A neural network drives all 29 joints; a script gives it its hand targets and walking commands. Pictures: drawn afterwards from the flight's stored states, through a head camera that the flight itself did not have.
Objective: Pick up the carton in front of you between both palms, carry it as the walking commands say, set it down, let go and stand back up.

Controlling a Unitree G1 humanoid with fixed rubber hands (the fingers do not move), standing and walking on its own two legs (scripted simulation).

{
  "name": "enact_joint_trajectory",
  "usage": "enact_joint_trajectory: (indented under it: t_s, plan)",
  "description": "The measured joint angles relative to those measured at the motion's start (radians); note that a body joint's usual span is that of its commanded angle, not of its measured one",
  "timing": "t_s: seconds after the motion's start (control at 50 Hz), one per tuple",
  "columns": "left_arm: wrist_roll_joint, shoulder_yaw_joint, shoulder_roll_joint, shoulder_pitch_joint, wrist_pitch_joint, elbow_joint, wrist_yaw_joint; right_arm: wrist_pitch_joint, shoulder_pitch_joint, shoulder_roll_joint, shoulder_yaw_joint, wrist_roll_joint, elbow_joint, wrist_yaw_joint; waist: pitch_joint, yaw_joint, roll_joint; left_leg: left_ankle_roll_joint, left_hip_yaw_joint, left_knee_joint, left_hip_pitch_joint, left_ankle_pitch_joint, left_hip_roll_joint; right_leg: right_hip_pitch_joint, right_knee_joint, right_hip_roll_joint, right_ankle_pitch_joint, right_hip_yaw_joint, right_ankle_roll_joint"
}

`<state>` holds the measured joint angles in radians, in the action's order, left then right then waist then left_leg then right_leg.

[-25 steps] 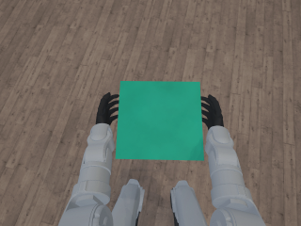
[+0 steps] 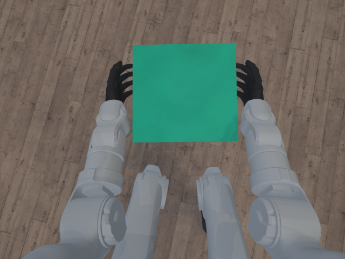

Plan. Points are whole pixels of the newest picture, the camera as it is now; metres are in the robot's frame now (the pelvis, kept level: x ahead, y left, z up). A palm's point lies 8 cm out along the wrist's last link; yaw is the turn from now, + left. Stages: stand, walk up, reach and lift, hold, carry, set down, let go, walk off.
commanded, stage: set down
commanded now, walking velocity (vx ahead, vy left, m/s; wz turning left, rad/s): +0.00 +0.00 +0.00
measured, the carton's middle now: (182, 103) +0.46 +0.00 -0.19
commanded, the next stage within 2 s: none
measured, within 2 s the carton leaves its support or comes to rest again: rests again in 1.16 s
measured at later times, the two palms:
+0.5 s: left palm (129, 103) +0.48 +0.16 -0.26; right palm (230, 100) +0.50 -0.14 -0.27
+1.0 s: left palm (133, 108) +0.47 +0.15 -0.29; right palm (230, 106) +0.48 -0.14 -0.29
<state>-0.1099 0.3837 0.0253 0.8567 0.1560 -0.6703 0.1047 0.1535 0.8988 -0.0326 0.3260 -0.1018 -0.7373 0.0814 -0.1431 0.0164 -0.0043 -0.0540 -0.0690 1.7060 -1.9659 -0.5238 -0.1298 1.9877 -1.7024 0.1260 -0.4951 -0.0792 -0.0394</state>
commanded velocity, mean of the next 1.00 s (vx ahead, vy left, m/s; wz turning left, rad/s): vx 0.00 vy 0.00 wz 0.00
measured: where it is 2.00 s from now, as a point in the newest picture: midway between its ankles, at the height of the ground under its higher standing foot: (178, 215)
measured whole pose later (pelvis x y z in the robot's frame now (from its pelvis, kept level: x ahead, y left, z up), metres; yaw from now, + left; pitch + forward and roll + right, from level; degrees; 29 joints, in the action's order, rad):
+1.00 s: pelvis -0.01 +0.00 -0.13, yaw +1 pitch +40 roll +1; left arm -0.03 0.36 -0.09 1.15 0.14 -0.90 0.15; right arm 0.13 1.21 -0.18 0.25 -0.02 -1.01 0.12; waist 0.16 0.01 0.00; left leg -0.07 -0.04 2.16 -2.26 -0.60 -0.16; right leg 2.28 -2.16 0.13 -0.57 -0.05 -0.05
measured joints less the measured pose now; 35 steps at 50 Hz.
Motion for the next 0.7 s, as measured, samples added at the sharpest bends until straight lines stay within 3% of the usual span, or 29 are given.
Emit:
enact_joint_trajectory:
  t_s: [0.36,0.6,0.7]
  plan:
    - [-0.005,0.063,-0.076,0.243,0.013,-0.12,-0.004,0.019,0.263,-0.072,0.009,-0.026,-0.137,0.018,0.15,0.003,-0.002,-0.025,0.01,0.236,-0.233,-0.017,-0.018,0.24,-0.237,0.028,-0.008,0.007,-0.014]
    - [0.136,-0.071,-0.135,0.278,0.013,-0.13,0.055,0.0,0.302,-0.149,-0.122,0.115,-0.168,0.051,0.29,-0.003,0.0,-0.021,0.023,0.396,-0.293,-0.063,-0.033,0.29,-0.394,0.017,-0.065,0.02,-0.025]
    - [0.151,-0.088,-0.136,0.275,-0.001,-0.148,0.068,0.0,0.316,-0.164,-0.139,0.152,-0.192,0.049,0.253,-0.008,0.01,-0.014,0.029,0.43,-0.309,-0.08,-0.036,0.301,-0.426,0.015,-0.085,0.02,-0.03]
